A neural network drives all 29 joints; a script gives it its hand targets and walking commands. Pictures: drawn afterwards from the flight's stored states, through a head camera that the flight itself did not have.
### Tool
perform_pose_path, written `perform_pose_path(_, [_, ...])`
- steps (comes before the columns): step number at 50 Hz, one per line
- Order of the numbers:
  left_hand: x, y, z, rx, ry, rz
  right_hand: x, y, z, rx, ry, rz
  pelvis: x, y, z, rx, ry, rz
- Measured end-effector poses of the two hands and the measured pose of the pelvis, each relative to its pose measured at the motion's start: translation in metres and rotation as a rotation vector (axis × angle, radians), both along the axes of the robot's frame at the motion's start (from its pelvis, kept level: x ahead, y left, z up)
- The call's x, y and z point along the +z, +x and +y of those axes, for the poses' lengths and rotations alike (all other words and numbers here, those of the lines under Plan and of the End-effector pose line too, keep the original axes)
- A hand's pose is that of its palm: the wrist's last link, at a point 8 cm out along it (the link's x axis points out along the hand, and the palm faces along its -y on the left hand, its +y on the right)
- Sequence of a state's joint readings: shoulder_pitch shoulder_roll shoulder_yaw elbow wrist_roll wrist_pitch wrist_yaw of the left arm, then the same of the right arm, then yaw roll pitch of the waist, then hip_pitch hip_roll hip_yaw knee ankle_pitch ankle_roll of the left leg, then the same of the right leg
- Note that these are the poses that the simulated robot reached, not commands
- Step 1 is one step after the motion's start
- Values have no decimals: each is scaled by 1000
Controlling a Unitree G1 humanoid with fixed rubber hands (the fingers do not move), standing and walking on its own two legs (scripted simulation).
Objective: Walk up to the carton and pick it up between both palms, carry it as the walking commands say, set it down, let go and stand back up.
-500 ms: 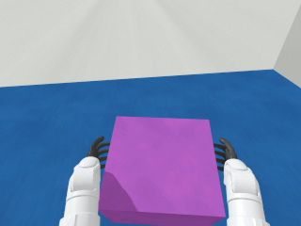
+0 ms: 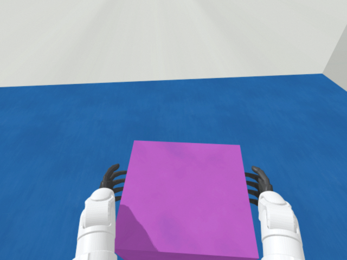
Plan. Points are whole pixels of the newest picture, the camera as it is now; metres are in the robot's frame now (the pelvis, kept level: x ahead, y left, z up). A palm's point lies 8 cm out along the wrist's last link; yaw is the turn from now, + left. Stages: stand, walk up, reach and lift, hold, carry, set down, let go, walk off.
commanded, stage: set down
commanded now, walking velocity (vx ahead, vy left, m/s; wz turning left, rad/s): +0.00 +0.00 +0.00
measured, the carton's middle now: (183, 204) +0.30 +0.01 -0.05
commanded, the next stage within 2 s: none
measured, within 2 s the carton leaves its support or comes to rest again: neither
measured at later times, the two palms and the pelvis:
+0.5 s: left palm (114, 205) +0.29 +0.20 -0.05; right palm (253, 207) +0.31 -0.17 -0.06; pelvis -0.01 -0.01 -0.02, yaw +1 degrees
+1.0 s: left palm (121, 212) +0.32 +0.20 -0.15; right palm (243, 216) +0.33 -0.17 -0.15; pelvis -0.05 +0.00 -0.09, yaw +0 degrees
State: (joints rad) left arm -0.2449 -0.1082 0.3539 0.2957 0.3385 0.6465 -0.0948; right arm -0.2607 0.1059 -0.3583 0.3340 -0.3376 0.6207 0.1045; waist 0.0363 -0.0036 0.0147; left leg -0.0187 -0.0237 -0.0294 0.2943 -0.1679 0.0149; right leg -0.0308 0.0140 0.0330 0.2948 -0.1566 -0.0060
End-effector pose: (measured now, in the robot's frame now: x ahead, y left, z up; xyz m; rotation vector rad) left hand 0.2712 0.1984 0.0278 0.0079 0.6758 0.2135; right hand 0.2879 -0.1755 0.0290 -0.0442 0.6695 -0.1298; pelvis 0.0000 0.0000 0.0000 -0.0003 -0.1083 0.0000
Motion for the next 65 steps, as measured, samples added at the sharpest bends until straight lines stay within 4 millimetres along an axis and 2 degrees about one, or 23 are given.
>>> perform_pose_path(13, [-38,13,-10,-19,4,46,-39,8,-10,-14,-3,46,-4,4,-5,-6,5,138])
perform_pose_path(26, [-82,17,1,15,-4,64,-88,21,1,-3,20,65,-22,-17,-8,12,1,330])
perform_pose_path(42, [-143,37,4,12,-30,60,-148,37,2,-14,29,62,-64,-46,-4,4,-3,546])
perform_pose_path(65, [-232,63,2,8,-33,51,-238,65,0,-21,50,52,-138,-56,-3,0,-4,796])
